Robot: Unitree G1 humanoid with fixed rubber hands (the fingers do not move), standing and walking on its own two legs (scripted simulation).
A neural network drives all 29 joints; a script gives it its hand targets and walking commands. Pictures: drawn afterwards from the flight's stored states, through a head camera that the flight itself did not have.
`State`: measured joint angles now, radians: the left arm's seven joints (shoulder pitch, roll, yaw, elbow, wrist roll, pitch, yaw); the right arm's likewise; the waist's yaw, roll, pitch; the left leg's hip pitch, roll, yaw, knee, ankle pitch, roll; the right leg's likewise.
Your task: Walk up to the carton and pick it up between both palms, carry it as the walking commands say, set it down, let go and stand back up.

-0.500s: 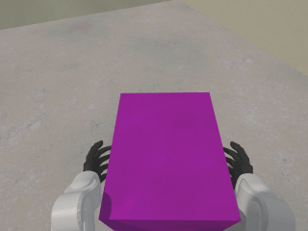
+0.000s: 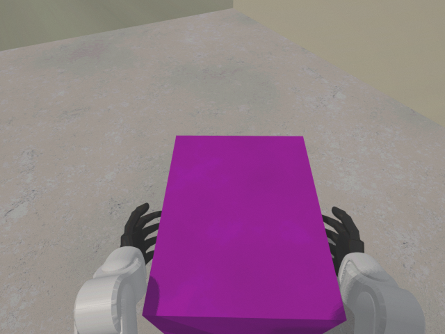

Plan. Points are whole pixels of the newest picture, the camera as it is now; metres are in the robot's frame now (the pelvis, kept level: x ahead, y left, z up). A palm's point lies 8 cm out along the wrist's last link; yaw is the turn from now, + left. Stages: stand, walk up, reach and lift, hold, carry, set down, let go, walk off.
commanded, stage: carry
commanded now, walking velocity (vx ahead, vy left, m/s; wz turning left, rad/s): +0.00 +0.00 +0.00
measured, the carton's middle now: (238, 241) +0.29 +0.00 +0.01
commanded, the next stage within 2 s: hold in 1.86 s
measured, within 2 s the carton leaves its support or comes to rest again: neither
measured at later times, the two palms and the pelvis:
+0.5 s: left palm (140, 250) +0.23 +0.15 +0.09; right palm (355, 256) +0.23 -0.17 +0.09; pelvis +0.00 -0.01 +0.00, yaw +0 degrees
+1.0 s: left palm (123, 292) +0.17 +0.16 +0.09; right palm (365, 300) +0.17 -0.16 +0.09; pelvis -0.06 +0.00 +0.00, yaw +1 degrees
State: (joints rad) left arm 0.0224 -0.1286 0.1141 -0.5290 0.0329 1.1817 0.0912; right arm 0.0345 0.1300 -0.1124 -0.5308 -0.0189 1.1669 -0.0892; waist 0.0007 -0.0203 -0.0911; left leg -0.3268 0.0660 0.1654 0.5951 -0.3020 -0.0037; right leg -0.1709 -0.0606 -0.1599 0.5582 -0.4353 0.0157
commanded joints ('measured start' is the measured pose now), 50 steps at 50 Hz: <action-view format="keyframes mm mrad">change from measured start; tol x8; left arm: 1 -378 -708 -724 -157 -283 -22 -91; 50 -435 -642 -651 -54 -222 -11 -75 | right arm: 1 -363 713 693 -128 253 -17 86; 50 -431 634 618 -38 222 -9 80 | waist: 1 4 80 -274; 13 4 -40 -228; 19 7 87 -210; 25 0 -65 -220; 50 -7 24 -116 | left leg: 1 248 115 -89 25 923 21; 7 276 110 -89 -12 889 29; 13 138 41 -33 -40 532 -7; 19 283 116 -96 -9 891 25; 25 84 41 -34 -16 359 -16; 30 161 81 -76 -6 557 9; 50 75 85 -134 -138 200 27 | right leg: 1 26 -61 25 13 717 28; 6 11 -30 -7 -69 571 27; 13 146 -88 22 -13 1006 14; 19 -20 -33 -7 -75 548 29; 23 157 -104 42 -40 1000 15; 25 179 -133 49 -14 1090 7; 30 83 -106 36 -9 767 24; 35 78 -120 50 -31 720 11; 50 -30 -89 58 -132 216 -8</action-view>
